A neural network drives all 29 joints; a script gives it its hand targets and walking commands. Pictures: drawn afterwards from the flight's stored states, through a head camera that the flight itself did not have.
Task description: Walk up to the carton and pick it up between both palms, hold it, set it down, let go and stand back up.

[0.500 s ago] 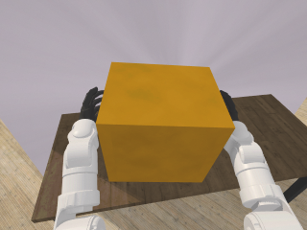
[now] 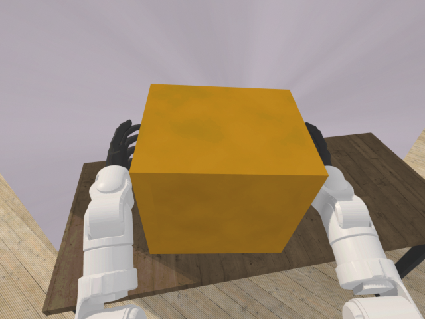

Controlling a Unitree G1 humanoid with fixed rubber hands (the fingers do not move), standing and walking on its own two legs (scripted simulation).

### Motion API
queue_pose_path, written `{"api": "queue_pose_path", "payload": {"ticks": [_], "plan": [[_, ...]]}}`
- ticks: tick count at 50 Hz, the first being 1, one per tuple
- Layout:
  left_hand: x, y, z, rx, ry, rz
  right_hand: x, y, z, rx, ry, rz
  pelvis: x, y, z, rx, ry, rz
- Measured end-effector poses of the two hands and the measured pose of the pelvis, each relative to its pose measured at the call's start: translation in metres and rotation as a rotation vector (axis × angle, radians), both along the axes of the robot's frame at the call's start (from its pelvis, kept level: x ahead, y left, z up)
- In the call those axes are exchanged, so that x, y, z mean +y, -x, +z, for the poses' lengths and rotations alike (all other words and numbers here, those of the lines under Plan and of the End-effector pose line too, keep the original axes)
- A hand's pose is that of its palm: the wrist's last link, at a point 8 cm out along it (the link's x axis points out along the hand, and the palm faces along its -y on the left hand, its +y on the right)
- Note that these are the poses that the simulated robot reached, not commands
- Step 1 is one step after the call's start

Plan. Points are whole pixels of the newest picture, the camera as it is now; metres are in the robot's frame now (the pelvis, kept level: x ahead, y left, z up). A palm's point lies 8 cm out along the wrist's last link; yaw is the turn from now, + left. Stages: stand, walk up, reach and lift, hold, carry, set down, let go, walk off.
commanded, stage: hold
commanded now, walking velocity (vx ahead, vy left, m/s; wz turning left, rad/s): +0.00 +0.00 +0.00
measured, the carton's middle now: (219, 172) +0.37 -0.01 +0.13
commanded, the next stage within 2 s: none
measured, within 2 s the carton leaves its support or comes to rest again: neither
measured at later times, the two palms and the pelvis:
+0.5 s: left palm (109, 157) +0.35 +0.18 +0.19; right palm (312, 151) +0.35 -0.18 +0.18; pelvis -0.01 -0.01 +0.00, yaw +0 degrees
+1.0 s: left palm (109, 161) +0.34 +0.18 +0.19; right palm (314, 154) +0.34 -0.18 +0.18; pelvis +0.00 +0.00 +0.00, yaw +0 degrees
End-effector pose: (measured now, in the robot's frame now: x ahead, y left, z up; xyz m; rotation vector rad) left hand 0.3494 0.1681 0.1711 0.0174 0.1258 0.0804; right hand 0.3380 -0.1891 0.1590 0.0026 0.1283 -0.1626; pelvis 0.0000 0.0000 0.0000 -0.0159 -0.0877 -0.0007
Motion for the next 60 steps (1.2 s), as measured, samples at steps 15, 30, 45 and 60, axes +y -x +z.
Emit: {"api": "queue_pose_path", "payload": {"ticks": [15,30,45,60], "plan": [[0.005,0.008,0.014,0.015,0.017,0.042,0.005,-0.005,0.013,0.012,0.001,0.04,-0.009,0.013,0.0,0.015,-0.011,-0.004],[0.014,0.004,0.019,0.005,0.016,0.044,0.013,-0.011,0.024,0.002,0.014,0.04,-0.007,0.004,0.0,-0.002,-0.004,0.012],[0.012,0.011,0.019,0.001,0.014,0.042,0.011,-0.004,0.022,-0.004,0.004,0.038,-0.002,0.003,0.0,-0.005,-0.001,0.001],[0.01,0.01,0.021,0.006,0.019,0.055,0.01,-0.009,0.025,0.0,0.007,0.051,-0.01,0.005,0.0,-0.001,-0.004,0.007]]}}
